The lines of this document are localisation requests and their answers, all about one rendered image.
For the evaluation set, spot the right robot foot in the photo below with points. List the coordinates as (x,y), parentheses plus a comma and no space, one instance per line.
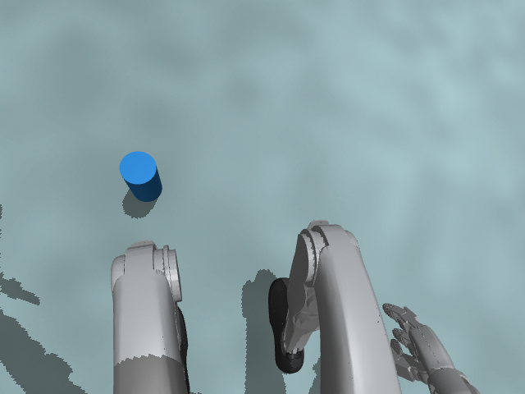
(278,308)

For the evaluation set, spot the can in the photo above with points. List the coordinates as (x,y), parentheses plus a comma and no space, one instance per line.
(140,173)

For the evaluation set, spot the right robot arm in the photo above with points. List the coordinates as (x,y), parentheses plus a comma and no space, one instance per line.
(450,381)

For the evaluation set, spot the right robot hand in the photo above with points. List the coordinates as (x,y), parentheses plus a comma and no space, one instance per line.
(423,344)

